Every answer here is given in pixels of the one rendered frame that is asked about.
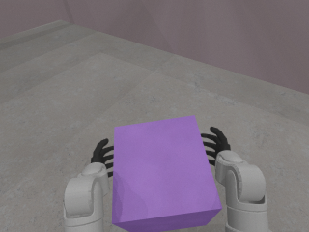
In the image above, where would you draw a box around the right robot hand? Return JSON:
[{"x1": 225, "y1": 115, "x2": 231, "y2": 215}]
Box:
[{"x1": 201, "y1": 127, "x2": 231, "y2": 166}]

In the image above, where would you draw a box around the left robot hand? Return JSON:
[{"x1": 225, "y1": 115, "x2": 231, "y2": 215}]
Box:
[{"x1": 91, "y1": 138, "x2": 114, "y2": 178}]

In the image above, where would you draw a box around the right robot forearm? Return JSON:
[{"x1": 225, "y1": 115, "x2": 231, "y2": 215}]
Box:
[{"x1": 214, "y1": 150, "x2": 272, "y2": 232}]

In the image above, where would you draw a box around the left robot forearm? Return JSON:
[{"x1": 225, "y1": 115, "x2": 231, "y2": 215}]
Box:
[{"x1": 63, "y1": 162, "x2": 110, "y2": 232}]

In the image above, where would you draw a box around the carton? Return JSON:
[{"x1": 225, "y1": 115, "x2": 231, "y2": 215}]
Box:
[{"x1": 112, "y1": 115, "x2": 222, "y2": 232}]

